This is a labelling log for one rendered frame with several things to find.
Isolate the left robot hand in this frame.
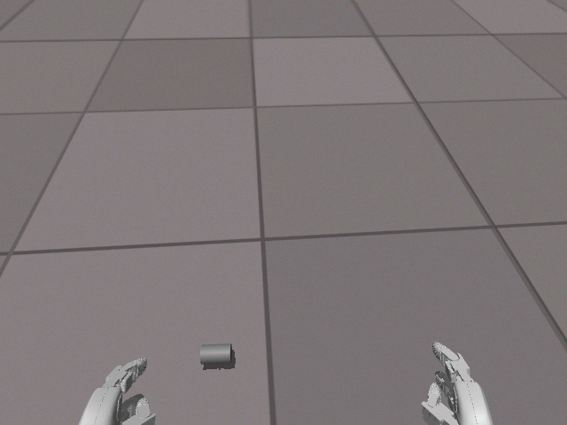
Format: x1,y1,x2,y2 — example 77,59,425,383
78,358,156,425

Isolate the can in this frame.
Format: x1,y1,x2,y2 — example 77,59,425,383
200,344,232,365

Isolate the right robot hand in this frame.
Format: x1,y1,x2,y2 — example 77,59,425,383
422,342,493,425

